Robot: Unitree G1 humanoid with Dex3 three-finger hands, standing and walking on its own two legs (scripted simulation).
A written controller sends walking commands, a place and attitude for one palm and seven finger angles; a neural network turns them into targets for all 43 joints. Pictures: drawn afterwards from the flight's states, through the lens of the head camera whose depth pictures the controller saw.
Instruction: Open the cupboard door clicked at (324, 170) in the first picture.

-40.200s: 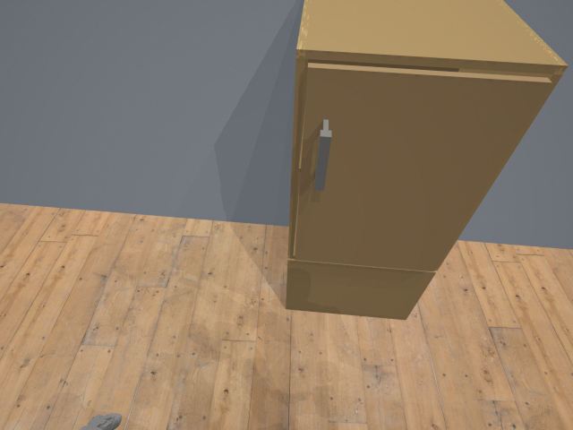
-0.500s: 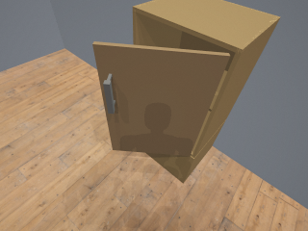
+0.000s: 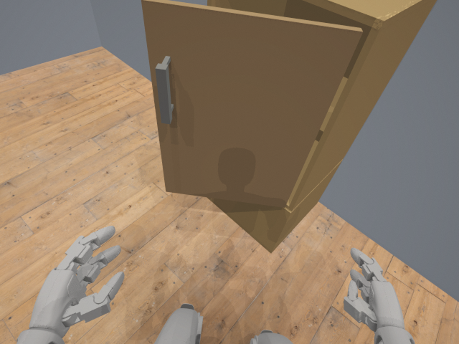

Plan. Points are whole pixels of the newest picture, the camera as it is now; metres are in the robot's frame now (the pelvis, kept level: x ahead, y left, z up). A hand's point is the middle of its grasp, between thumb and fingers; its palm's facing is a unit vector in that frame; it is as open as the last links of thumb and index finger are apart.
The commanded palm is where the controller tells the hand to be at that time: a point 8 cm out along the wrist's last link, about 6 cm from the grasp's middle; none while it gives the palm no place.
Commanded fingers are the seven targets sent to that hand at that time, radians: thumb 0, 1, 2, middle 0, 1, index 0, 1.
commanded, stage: raise the hand with hooked fingers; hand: left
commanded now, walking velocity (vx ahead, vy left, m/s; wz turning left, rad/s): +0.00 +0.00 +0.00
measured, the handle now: (166, 90) +0.60 +0.19 +0.11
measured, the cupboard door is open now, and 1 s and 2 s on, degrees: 38 38 38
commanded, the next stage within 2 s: move the hooked fingers beside the handle in 1.64 s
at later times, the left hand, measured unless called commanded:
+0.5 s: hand (84, 209) +0.28 +0.25 +0.10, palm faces +0.07 -0.99 -0.09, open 11.8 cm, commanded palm +0.25 +0.29 +0.09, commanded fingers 0.00 -0.24 0.41 -0.28 -1.03 -0.28 -1.03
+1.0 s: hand (79, 178) +0.33 +0.27 +0.11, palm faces -0.01 -1.00 -0.04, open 13.9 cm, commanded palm +0.31 +0.32 +0.13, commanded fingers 0.00 -0.50 0.30 -0.30 -1.20 -0.30 -1.20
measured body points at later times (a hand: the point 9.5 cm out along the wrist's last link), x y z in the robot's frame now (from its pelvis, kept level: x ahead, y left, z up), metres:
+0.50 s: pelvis +0.05 +0.00 +0.02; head +0.09 +0.01 +0.47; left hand +0.27 +0.31 +0.10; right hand +0.18 -0.25 -0.06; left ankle +0.12 +0.10 -0.65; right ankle +0.04 -0.12 -0.65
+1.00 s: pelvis +0.06 +0.01 +0.04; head +0.10 +0.02 +0.49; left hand +0.32 +0.33 +0.12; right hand +0.25 -0.22 -0.02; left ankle +0.12 +0.10 -0.65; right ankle +0.04 -0.12 -0.65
